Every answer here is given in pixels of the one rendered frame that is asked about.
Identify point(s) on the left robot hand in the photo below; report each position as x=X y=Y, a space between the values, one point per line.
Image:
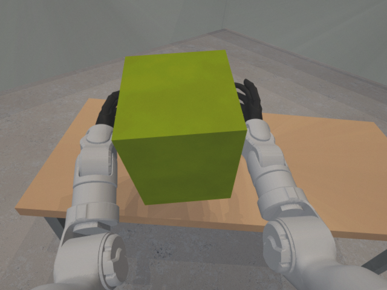
x=108 y=112

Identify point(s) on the left robot forearm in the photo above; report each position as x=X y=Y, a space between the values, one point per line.
x=93 y=209

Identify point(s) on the table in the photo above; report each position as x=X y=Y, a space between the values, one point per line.
x=341 y=165

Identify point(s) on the right robot upper arm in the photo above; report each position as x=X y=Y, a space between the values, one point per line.
x=302 y=249

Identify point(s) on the left robot upper arm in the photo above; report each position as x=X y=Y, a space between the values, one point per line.
x=95 y=262

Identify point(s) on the right robot hand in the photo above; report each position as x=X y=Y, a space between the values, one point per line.
x=251 y=108

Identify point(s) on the right robot forearm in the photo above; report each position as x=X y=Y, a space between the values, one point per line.
x=279 y=196

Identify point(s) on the carton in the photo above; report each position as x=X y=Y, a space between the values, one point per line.
x=179 y=127

